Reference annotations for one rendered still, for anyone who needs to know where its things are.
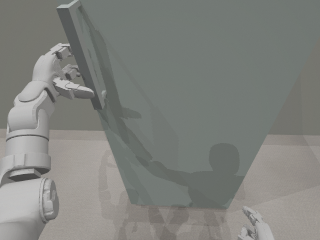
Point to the fridge door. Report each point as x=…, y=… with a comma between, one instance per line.
x=193, y=88

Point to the robot right hand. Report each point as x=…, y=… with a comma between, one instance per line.
x=261, y=230

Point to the robot left upper arm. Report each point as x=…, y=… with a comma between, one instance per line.
x=26, y=207

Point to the handle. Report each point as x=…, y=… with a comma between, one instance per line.
x=71, y=26

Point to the robot left forearm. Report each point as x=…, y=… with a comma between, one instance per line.
x=28, y=134

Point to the robot left hand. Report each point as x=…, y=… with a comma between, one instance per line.
x=47, y=69

